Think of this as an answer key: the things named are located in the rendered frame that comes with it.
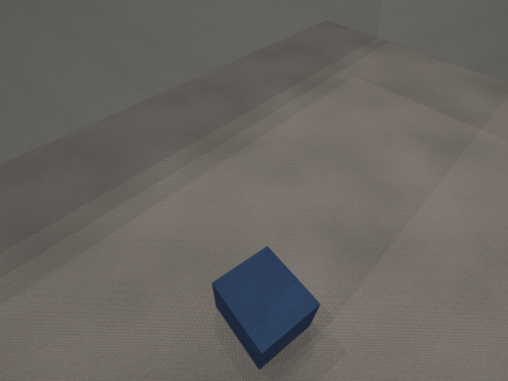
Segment carton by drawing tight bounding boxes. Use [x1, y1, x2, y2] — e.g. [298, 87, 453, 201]
[212, 246, 321, 370]

